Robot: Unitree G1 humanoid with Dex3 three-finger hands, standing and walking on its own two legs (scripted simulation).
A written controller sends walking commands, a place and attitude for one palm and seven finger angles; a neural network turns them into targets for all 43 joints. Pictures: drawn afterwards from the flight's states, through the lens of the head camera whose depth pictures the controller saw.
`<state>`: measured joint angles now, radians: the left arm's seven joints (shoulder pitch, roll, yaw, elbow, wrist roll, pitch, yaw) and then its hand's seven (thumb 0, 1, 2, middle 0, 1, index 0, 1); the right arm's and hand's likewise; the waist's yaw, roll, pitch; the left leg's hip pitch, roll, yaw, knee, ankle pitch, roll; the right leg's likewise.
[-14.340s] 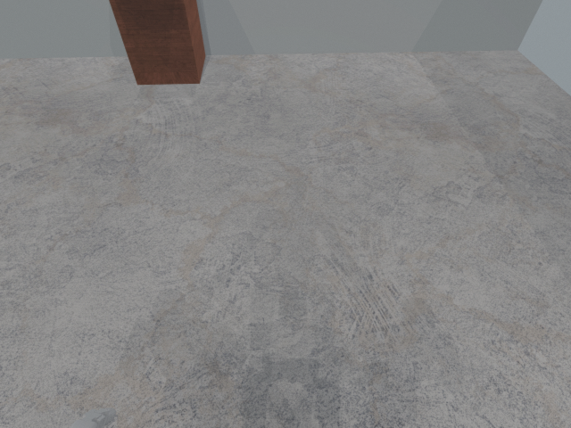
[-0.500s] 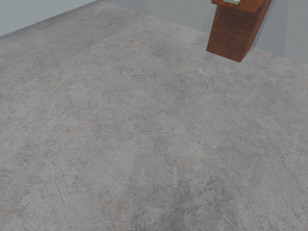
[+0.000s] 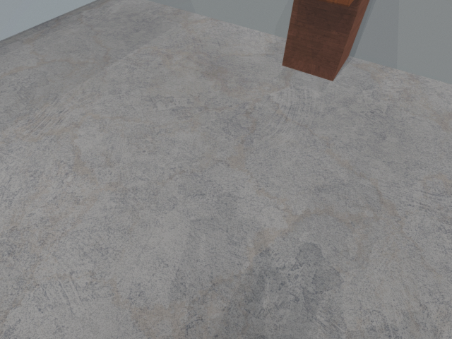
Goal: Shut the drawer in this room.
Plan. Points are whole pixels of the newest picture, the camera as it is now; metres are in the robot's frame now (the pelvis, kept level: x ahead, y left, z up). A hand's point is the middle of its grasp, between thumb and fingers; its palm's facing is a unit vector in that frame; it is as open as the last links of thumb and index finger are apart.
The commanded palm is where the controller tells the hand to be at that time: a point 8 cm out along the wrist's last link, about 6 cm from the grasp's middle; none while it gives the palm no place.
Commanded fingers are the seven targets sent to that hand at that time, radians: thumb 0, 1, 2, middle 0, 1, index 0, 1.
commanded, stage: stand and wait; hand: left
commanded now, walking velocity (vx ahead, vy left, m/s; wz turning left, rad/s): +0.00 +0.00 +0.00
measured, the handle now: out of the picture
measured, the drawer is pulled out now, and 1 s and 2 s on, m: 0.28 0.28 0.28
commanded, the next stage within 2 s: turn or walk to find it in 0.18 s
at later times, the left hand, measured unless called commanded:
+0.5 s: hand out of the picture +0.07 +0.21 -0.19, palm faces -0.01 -0.99 -0.15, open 7.4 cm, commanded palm none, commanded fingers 0.00 0.90 0.90 -0.20 -0.30 -0.20 -0.30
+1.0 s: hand (201, 196) +0.49 +0.11 -0.18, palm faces -0.31 -0.93 -0.18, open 7.4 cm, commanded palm none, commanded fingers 0.00 0.90 0.90 -0.20 -0.30 -0.20 -0.30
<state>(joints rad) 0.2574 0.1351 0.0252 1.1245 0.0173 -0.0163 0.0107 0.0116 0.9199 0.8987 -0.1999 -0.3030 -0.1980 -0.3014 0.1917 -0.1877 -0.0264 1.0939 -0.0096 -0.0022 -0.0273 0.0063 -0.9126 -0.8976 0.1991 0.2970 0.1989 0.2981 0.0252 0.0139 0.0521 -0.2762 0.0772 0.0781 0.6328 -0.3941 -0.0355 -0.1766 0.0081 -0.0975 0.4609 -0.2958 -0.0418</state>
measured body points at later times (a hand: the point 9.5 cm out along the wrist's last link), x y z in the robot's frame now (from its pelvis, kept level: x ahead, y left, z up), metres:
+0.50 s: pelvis +0.10 +0.03 -0.01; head +0.14 +0.05 +0.44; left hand +0.07 +0.26 -0.17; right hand +0.12 -0.21 -0.15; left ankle +0.11 +0.14 -0.73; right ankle +0.01 -0.10 -0.74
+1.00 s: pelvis +0.31 -0.01 -0.03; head +0.36 -0.03 +0.42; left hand +0.51 +0.16 -0.17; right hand +0.11 -0.16 -0.16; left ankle +0.14 +0.14 -0.71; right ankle +0.39 -0.12 -0.74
